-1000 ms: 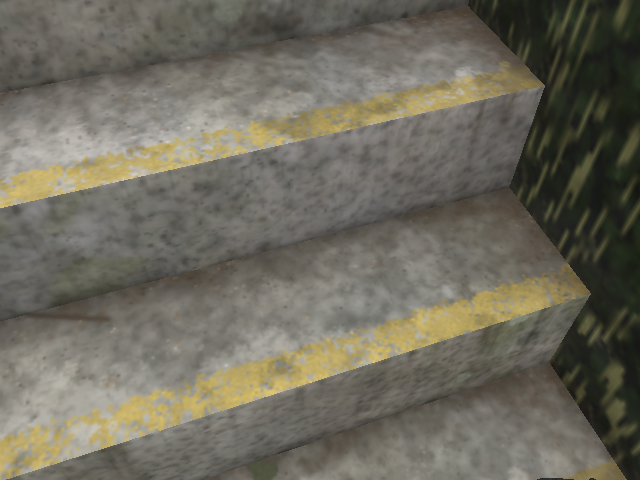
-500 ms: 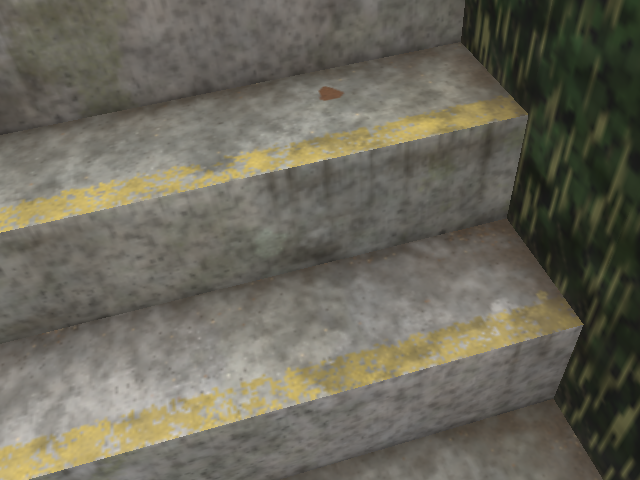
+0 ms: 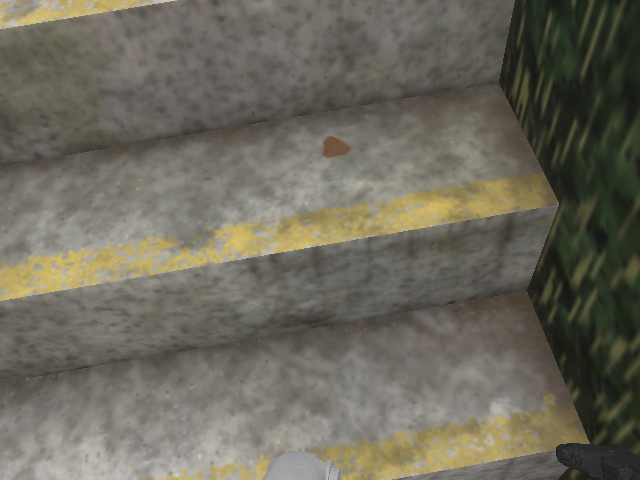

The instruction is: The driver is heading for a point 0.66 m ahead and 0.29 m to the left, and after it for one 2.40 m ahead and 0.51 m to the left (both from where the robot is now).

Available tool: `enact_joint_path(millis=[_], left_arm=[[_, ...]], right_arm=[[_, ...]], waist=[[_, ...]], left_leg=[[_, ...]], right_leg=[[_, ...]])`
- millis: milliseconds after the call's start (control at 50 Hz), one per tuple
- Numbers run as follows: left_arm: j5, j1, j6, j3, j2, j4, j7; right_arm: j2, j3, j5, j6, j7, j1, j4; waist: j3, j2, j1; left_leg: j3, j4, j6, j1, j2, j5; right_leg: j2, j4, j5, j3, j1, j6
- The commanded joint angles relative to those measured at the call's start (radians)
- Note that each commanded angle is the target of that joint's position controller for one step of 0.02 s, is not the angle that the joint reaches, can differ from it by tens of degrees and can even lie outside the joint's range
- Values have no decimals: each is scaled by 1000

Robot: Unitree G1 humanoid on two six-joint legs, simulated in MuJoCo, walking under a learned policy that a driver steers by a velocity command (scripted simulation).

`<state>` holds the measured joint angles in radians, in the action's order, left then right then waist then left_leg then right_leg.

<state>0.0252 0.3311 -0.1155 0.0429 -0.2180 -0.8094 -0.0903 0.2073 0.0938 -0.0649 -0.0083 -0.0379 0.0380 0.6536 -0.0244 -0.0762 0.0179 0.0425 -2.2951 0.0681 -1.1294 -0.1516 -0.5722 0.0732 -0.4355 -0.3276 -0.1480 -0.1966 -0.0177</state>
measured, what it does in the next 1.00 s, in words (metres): climbs, turning left: left foot 0.21 m higher, then right foot 0.21 m higher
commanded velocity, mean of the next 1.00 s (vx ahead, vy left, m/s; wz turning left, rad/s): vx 0.38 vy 0.00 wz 0.58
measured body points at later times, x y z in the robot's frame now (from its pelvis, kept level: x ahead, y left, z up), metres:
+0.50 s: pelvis +0.12 +0.00 +0.19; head +0.15 +0.00 +0.64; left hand +0.34 +0.21 +0.14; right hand +0.25 -0.23 +0.05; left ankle +0.15 +0.08 -0.53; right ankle +0.19 -0.10 -0.18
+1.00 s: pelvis +0.25 -0.02 +0.33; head +0.27 -0.05 +0.78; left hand +0.35 +0.25 +0.25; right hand +0.48 -0.23 +0.21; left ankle +0.13 +0.08 -0.18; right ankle +0.30 -0.14 -0.32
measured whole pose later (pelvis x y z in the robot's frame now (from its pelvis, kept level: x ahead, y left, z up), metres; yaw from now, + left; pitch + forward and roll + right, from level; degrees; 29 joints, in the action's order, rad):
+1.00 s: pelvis +0.25 -0.02 +0.33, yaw +27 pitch +3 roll +1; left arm 0.01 0.10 -0.04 0.01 -0.15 -0.73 -0.07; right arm 0.28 0.12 -0.08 -0.04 0.05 0.17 0.74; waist 0.04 -0.07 0.15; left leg 0.12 -1.78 0.01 -0.75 -0.12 0.06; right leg 0.24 -1.18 -0.85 -0.18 -0.56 -0.03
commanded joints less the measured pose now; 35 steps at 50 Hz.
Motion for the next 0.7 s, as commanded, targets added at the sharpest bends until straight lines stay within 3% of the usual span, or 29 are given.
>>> enact_joint_path(millis=[20,40,60,80,100,120,140,160,180,200,220,240,260,280,300,340,360,380,420,440,460,500,540,580,600,620,660,680,700], left_arm=[[-15,10,-28,4,-74,-28,6],[-11,39,-29,5,-111,-51,-10],[-20,-30,-19,19,-178,-24,-16],[-54,-127,-8,16,-208,21,-22],[-59,-153,-29,41,-273,67,-17],[-72,-185,-46,63,-327,92,-6],[-83,-134,-39,53,-297,106,20],[-60,-79,-39,42,-264,128,41],[-44,-109,-36,38,-253,171,59],[-7,-142,-19,20,-149,193,77],[36,-182,1,-15,6,205,67],[44,-217,34,-30,42,289,40],[53,-311,61,-33,65,380,16],[71,-315,64,-50,97,421,7],[66,-249,69,-54,87,388,3],[44,-210,70,-49,73,346,-7],[34,-246,76,-56,75,344,-10],[12,-278,78,-58,104,325,-18],[14,-329,67,-68,140,338,-18],[18,-364,59,-74,162,349,-20],[18,-399,46,-88,187,362,-7],[21,-458,34,-92,178,389,8],[29,-506,33,-103,190,414,38],[18,-549,45,-111,201,423,33],[10,-630,45,-126,215,472,32],[-8,-664,62,-131,213,496,31],[-4,-676,85,-141,221,539,30],[-32,-522,110,-154,228,474,24],[-46,-450,118,-132,160,430,8]], right_arm=[[-74,-74,-4,-45,0,-209,-266],[-72,-84,-16,-66,11,-257,-297],[-105,-109,-8,-91,24,-181,-286],[-87,-112,6,-111,25,-90,-224],[-36,-100,19,-110,2,75,-153],[2,-86,10,-125,-8,241,-119],[59,-71,6,-118,-6,201,-97],[83,-64,9,-102,-9,145,-95],[109,-44,7,-94,-2,175,-94],[142,-9,25,-89,8,105,-94],[126,4,5,-64,54,81,-69],[162,13,-26,-57,50,76,-89],[139,9,-15,-35,41,69,-57],[101,-6,0,4,43,37,2],[60,-22,10,28,48,18,37],[50,-21,26,44,44,63,82],[57,-21,35,46,45,82,91],[68,-15,23,53,40,136,120],[100,-7,31,68,44,233,140],[120,2,28,76,45,264,156],[134,12,30,79,41,283,160],[124,14,25,85,25,348,178],[115,15,31,96,12,374,199],[140,27,34,100,4,379,209],[154,34,47,102,-6,408,198],[132,29,33,98,-16,424,219],[147,45,32,89,-42,450,213],[183,53,48,71,-22,312,205],[173,61,60,51,-4,306,189]], waist=[[-43,167,88],[-32,145,74],[61,184,98],[183,169,141],[277,248,158],[393,284,214],[465,215,149],[508,183,77],[536,106,107],[488,-27,92],[329,39,63],[364,-54,55],[192,-24,17],[19,17,-76],[-55,66,-121],[-84,49,-129],[-86,42,-118],[-41,-9,-72],[7,11,-27],[41,-27,-1],[29,-24,20],[32,19,61],[58,55,67],[69,94,76],[27,96,98],[27,32,106],[105,13,85],[188,-48,-11],[204,-58,0]], left_leg=[[-43,182,38,-191,104,10],[-93,262,46,-171,123,22],[-179,519,64,35,150,-25],[-217,615,82,342,101,53],[-281,690,78,527,57,56],[-221,765,109,676,53,44],[-204,919,127,778,9,46],[-134,1058,136,925,-6,75],[42,1272,172,1095,39,164],[191,1522,239,1064,56,186],[352,1581,307,997,126,126],[653,1782,329,869,314,-31],[758,1867,261,630,324,-298],[668,1865,205,464,270,-361],[561,1855,166,384,239,-325],[359,1850,144,347,188,-107],[275,1858,124,330,164,-12],[285,1846,176,409,183,84],[393,1889,190,598,229,86],[469,1916,213,720,252,64],[498,1943,210,801,264,37],[537,1971,208,914,268,42],[536,1990,202,964,264,41],[531,2003,203,990,268,51],[530,2037,197,961,255,85],[518,2055,220,945,248,158],[531,2107,213,946,297,387],[314,2172,199,745,266,678],[325,2153,195,580,250,857]], right_leg=[[196,250,913,-32,68,112],[182,310,1027,-62,77,128],[160,366,1239,-122,94,145],[117,305,1595,-178,36,129],[180,220,2108,-139,52,161],[260,9,2308,-88,114,155],[217,-156,2167,-46,112,163],[178,-294,1897,-1,-18,156],[104,-562,1263,39,-201,131],[-58,-1014,340,51,-326,78],[-85,-1576,123,225,-649,62],[-125,-1836,153,304,-777,46],[-101,-1896,162,279,-826,38],[-83,-1857,191,305,-888,50],[-71,-1789,185,278,-895,52],[-37,-1629,236,223,-872,56],[-30,-1501,309,179,-827,56],[-62,-1678,297,130,-901,58],[-38,-1821,274,137,-1074,62],[-39,-1967,197,149,-1203,76],[-25,-2004,138,157,-1309,74],[-8,-2001,70,178,-1388,80],[-2,-1932,63,167,-1378,78],[6,-1860,44,145,-1384,66],[15,-1684,-33,167,-1355,43],[9,-1616,-109,162,-1307,29],[33,-1429,-195,247,-1101,41],[-41,-1130,-409,62,-644,61],[-71,-986,-476,37,-324,49]])
Keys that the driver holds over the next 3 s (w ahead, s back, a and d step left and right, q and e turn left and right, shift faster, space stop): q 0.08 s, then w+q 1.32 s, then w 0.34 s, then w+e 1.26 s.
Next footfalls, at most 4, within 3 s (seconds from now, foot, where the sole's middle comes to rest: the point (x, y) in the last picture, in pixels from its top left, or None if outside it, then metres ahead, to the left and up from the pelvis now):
0.20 left None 0.19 0.09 -0.57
0.74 right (465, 445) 0.35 -0.13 -0.35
1.32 left None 0.15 0.18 -0.56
1.56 right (338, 442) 0.36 0.03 -0.35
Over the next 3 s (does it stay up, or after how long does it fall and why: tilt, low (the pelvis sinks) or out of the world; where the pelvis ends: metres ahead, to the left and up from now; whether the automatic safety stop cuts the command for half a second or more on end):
stays up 0.21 0.53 0.29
